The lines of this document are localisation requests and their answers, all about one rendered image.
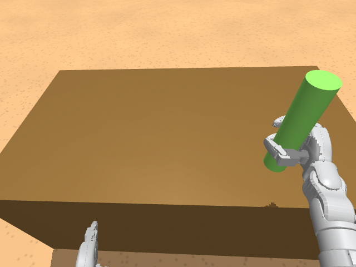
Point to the can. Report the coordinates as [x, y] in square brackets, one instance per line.
[315, 93]

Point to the right robot arm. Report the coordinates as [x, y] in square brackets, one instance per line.
[332, 214]

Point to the left robot hand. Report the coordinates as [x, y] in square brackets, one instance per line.
[88, 254]

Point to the right robot hand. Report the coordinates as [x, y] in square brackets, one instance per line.
[316, 147]

